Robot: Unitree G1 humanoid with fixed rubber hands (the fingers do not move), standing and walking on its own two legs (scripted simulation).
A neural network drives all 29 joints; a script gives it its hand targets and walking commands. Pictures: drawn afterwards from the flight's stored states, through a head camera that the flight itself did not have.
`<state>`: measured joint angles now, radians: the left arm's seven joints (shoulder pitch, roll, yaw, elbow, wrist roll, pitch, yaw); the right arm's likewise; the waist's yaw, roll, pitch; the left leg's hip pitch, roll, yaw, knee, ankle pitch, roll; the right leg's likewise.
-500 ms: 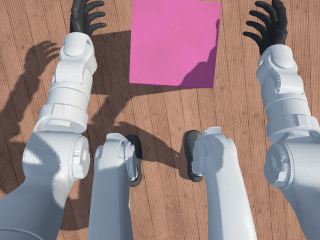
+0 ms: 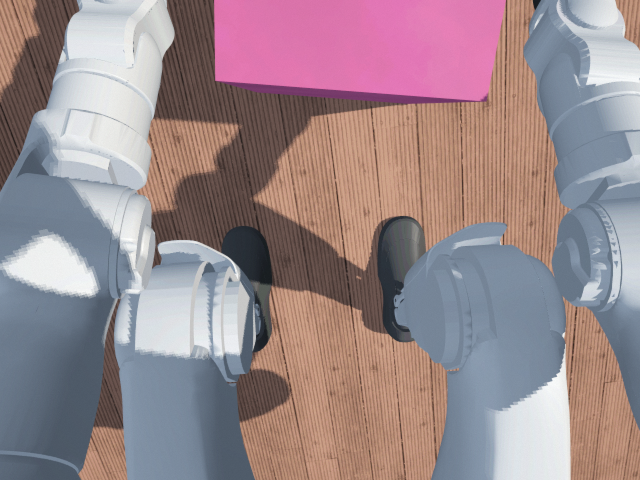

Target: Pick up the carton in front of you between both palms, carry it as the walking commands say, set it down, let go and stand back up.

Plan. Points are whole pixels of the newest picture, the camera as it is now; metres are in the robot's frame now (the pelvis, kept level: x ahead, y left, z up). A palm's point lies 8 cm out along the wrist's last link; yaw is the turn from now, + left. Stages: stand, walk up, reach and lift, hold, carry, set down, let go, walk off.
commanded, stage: reach and lift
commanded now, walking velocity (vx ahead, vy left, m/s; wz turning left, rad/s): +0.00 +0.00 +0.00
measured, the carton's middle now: out of the picture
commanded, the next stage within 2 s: none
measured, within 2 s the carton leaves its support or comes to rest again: leaves its support in 0.78 s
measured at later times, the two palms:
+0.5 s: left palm out of the picture +0.56 +0.12 -0.17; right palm out of the picture +0.53 -0.18 -0.17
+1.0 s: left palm out of the picture +0.53 +0.13 -0.05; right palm out of the picture +0.51 -0.17 -0.05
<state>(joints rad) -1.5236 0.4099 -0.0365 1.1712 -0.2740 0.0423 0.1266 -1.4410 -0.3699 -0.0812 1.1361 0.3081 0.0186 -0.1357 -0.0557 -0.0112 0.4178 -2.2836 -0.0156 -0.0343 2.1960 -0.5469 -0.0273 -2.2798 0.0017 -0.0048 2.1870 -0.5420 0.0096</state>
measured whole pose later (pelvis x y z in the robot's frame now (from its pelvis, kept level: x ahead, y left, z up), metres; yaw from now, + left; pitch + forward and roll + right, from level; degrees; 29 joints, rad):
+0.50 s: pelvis +0.00 +0.00 +0.01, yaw +0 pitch +37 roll -1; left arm -1.55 0.31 -0.01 1.22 -0.22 0.02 0.16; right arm -1.48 -0.30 -0.07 1.17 0.27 0.01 -0.16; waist -0.05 0.00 0.38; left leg -2.27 -0.01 -0.02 2.17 -0.55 -0.02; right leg -2.27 0.01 0.00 2.16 -0.53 0.02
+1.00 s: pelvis +0.00 +0.00 +0.03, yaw +0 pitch +39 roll +0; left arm -1.21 0.14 0.28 0.85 0.01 0.31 0.13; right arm -1.16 -0.12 -0.34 0.80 0.00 0.31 -0.14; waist -0.04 0.02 0.02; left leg -2.22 -0.06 -0.05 2.10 -0.56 -0.05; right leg -2.23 0.04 0.04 2.09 -0.55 0.04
